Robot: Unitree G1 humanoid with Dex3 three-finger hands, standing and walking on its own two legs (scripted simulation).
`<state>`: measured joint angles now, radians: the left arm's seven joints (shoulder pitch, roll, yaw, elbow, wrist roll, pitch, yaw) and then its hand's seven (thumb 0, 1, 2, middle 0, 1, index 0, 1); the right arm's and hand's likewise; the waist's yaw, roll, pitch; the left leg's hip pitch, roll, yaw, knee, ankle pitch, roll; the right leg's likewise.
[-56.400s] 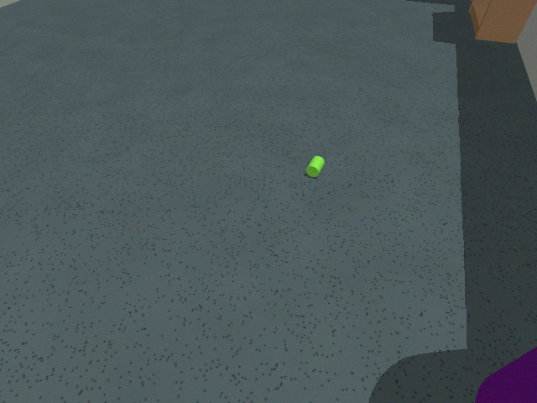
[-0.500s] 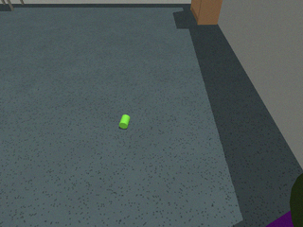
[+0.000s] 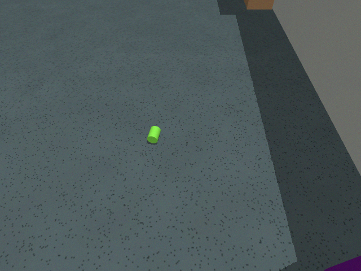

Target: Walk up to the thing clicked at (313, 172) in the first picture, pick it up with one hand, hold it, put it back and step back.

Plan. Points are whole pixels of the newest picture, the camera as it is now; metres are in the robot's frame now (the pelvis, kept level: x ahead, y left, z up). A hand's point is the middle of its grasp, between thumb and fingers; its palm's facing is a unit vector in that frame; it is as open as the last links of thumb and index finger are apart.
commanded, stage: step back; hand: left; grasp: from above
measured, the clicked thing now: (154, 134) +1.08 +0.26 -0.72
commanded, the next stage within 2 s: stand in 0.18 s
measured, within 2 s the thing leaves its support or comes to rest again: neither
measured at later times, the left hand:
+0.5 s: hand out of the picture +0.11 +0.25 -0.13, palm faces -0.03 -0.94 -0.34, open 7.4 cm
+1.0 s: hand out of the picture +0.08 +0.25 -0.13, palm faces -0.03 -0.94 -0.34, open 7.4 cm
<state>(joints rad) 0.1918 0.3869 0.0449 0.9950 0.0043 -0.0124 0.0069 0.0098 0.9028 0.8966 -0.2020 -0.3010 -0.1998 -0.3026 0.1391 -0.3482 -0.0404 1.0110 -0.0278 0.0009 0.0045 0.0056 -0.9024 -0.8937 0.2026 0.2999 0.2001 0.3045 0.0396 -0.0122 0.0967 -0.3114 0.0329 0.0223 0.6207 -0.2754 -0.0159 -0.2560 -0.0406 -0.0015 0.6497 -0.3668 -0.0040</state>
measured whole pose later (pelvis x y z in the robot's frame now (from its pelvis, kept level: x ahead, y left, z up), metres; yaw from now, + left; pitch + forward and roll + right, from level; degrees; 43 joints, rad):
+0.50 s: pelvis +0.01 +0.00 +0.02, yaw -1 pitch -2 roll +0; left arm 0.08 0.35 0.00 1.12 0.01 -0.03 -0.01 0.01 0.90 0.90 -0.20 -0.30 -0.20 -0.30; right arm 0.05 -0.35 -0.02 1.12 -0.01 -0.01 0.01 0.00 -0.90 -0.89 0.20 0.30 0.20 0.30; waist 0.00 0.00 0.06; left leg -0.16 0.04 0.04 0.38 -0.17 -0.02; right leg -0.10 -0.03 0.00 0.37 -0.23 0.03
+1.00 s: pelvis +0.01 +0.00 +0.02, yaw -1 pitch -2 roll +0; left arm 0.11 0.35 0.01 1.16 0.01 -0.02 -0.01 0.01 0.90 0.90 -0.20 -0.30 -0.20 -0.30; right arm 0.10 -0.35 -0.01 1.16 -0.01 -0.01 0.01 0.01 -0.90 -0.89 0.20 0.30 0.20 0.30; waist 0.00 0.01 0.05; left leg -0.16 0.05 0.03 0.33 -0.14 -0.03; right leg -0.10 -0.02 0.00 0.34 -0.21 0.02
